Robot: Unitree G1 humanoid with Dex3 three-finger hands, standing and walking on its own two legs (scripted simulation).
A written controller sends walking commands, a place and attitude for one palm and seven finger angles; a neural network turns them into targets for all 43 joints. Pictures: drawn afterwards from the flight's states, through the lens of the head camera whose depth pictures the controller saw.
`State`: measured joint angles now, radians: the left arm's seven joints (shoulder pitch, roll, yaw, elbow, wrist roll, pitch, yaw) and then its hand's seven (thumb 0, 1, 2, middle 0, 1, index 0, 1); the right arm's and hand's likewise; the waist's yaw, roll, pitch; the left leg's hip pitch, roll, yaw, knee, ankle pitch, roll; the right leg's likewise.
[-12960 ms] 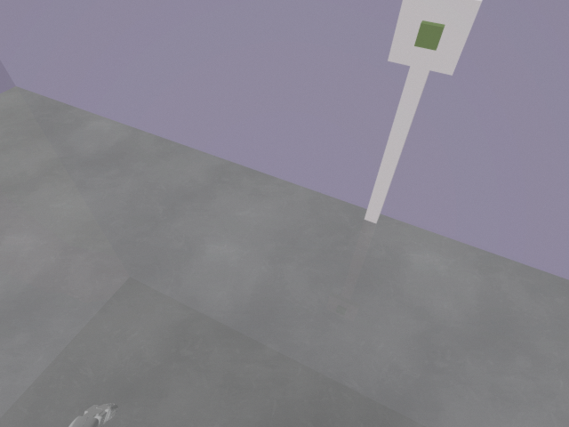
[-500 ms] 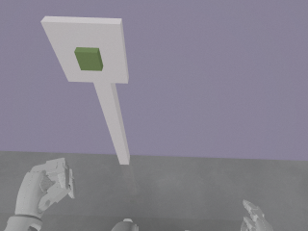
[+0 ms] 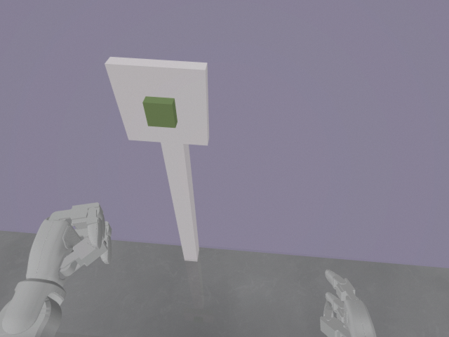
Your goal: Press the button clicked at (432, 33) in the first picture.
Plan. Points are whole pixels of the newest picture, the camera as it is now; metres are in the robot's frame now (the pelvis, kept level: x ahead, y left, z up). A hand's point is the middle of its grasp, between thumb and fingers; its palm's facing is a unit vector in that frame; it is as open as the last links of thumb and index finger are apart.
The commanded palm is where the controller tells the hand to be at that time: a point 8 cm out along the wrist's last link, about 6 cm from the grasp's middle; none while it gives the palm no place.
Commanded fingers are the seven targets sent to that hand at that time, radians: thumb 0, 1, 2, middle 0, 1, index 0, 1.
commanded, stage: raise the hand and make a fist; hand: left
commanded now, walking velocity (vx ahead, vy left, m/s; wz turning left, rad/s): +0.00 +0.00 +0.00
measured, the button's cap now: (161, 111) +0.53 +0.19 +0.12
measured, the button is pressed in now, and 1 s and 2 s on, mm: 0 0 0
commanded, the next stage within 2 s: aim a knuckle at the button in 0.48 s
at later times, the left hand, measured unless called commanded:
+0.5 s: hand (127, 244) +0.22 +0.17 +0.11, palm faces +0.02 -1.00 -0.07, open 3.1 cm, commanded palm +0.20 +0.23 +0.12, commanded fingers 0.00 0.90 0.90 -1.30 -1.50 -1.30 -1.50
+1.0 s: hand (149, 195) +0.32 +0.16 +0.11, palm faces -0.01 -1.00 -0.03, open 3.1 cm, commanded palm +0.28 +0.22 +0.11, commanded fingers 0.00 0.90 0.90 -1.30 -1.50 -1.30 -1.50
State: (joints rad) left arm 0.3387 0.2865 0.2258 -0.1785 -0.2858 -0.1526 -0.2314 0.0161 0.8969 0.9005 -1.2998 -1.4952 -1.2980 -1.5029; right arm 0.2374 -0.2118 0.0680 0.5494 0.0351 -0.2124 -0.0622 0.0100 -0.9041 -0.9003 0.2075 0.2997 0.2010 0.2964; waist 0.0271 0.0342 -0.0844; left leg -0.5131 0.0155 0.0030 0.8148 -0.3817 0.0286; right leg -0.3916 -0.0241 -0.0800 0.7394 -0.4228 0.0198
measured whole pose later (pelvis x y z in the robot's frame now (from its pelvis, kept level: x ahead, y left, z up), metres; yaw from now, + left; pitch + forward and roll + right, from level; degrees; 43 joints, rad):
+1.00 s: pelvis +0.01 -0.04 +0.01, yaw -1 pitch +5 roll +0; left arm -0.03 0.29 0.26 0.24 -0.29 -0.16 -0.28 0.01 0.90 0.90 -1.30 -1.50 -1.30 -1.50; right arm 0.25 -0.26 0.02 0.63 0.05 -0.20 -0.09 0.01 -0.91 -0.90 0.21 0.30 0.20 0.30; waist -0.01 0.04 -0.05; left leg -0.44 0.04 0.02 0.68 -0.33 -0.02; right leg -0.36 0.00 -0.06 0.68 -0.40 -0.02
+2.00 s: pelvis -0.01 -0.02 +0.00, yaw -4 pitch +11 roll -1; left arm -0.57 0.34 0.32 0.87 -0.16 -0.33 -0.17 0.01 0.90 0.90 -1.30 -1.50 -1.30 -1.50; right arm 0.37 -0.26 0.00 0.66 0.02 0.01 -0.03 0.01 -0.91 -0.90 0.20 0.30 0.20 0.30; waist -0.10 0.02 -0.08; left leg -0.63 0.05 0.05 0.79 -0.35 0.00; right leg -0.56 0.01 -0.03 0.77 -0.40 -0.01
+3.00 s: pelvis +0.00 -0.01 -0.01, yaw -3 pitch +12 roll -2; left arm -0.69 0.39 0.34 0.97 -0.15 -0.32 -0.18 0.01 0.90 0.90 -1.30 -1.50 -1.30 -1.50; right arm 0.34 -0.25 0.02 0.65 0.02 0.03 -0.04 0.01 -0.91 -0.90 0.21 0.30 0.20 0.30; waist -0.10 0.01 -0.07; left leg -0.67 0.05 0.04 0.83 -0.37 0.01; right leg -0.59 0.00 -0.04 0.79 -0.41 0.00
